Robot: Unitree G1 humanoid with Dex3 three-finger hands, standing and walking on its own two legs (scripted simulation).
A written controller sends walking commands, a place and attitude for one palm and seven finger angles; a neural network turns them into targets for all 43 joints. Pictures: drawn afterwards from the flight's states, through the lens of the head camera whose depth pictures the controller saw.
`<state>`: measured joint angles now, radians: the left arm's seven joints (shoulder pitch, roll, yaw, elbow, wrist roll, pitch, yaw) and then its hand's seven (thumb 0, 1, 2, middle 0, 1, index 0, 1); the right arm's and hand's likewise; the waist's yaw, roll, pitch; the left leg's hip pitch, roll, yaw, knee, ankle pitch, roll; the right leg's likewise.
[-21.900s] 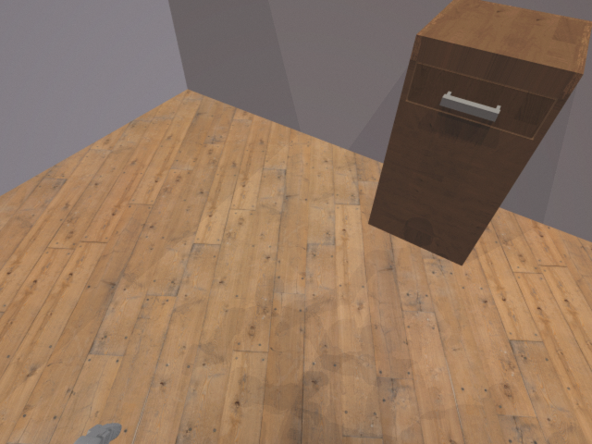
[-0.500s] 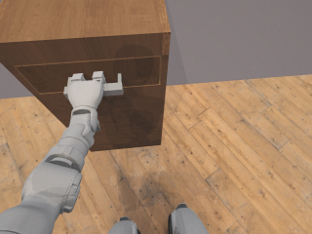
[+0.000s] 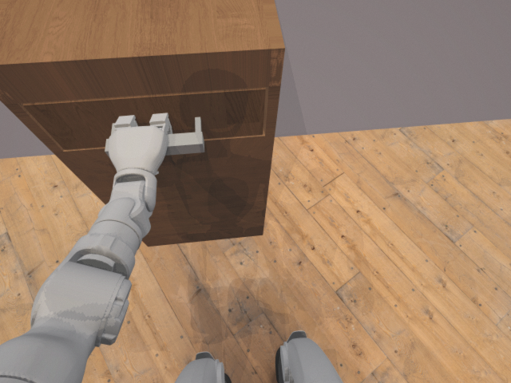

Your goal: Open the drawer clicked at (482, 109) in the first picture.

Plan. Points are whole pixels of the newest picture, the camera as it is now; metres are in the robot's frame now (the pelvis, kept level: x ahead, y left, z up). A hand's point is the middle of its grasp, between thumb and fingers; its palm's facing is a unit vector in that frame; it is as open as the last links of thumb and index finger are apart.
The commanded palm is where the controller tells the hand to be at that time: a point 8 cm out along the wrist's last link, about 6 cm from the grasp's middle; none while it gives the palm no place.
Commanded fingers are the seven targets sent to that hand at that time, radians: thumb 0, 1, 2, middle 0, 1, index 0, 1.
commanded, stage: close the thumb around the handle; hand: left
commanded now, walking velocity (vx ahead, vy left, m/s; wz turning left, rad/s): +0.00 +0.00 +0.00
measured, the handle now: (156, 135) +0.53 +0.14 +0.00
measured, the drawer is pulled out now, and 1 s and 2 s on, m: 0.00 0.02 0.20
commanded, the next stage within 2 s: pull the drawer open in 0.06 s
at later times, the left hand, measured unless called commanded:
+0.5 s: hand (150, 170) +0.47 +0.15 -0.02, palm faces -0.05 -0.05 -1.00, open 5.8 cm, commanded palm +0.43 +0.14 +0.03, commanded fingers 0.00 0.90 0.90 -0.40 -1.35 -0.40 -1.35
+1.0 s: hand (149, 175) +0.46 +0.15 -0.02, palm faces -0.06 -0.02 -1.00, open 5.8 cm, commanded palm +0.43 +0.14 +0.03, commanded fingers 0.00 0.90 0.90 -0.40 -1.35 -0.40 -1.35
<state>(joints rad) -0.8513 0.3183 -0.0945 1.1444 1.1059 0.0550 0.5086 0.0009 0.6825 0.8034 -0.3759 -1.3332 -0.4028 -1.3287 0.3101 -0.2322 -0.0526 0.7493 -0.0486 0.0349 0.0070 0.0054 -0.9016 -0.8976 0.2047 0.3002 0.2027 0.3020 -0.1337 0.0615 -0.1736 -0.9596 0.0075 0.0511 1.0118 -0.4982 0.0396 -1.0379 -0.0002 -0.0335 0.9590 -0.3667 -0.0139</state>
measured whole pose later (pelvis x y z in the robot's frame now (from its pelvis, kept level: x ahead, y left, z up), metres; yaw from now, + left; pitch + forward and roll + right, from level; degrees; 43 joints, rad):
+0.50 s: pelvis +0.02 +0.00 +0.01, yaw -1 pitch +24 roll -1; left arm -0.68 0.27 -0.14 0.98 1.08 0.08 0.50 0.02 0.69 0.74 -0.32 -1.35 -0.40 -1.35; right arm 0.32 -0.22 -0.08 0.73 -0.04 0.08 0.03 0.01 -0.90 -0.90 0.20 0.30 0.20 0.30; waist -0.09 0.07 -0.18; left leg -0.85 0.01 0.06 0.94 -0.51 0.04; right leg -0.93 0.01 -0.02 0.89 -0.37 -0.01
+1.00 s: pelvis +0.01 -0.01 +0.01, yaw +1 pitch +23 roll +0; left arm -0.75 0.27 -0.14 1.06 1.11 0.07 0.51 0.01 0.68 0.79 -0.36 -1.35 -0.39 -1.35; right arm 0.24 -0.21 -0.07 0.73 -0.05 0.07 0.00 0.00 -0.90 -0.90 0.20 0.30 0.20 0.30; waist -0.09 0.05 -0.17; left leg -0.88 0.00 0.03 0.96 -0.49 0.02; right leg -0.96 0.00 -0.05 0.92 -0.38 -0.03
